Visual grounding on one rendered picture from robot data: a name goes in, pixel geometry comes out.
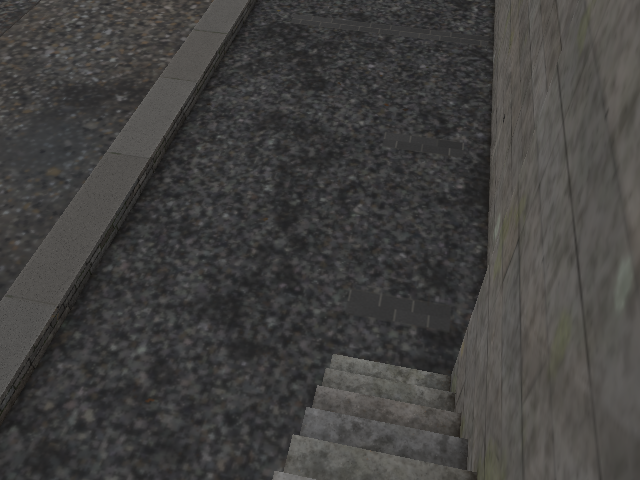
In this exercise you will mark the stairs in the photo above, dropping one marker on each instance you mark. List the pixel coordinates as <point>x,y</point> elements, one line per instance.
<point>376,421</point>

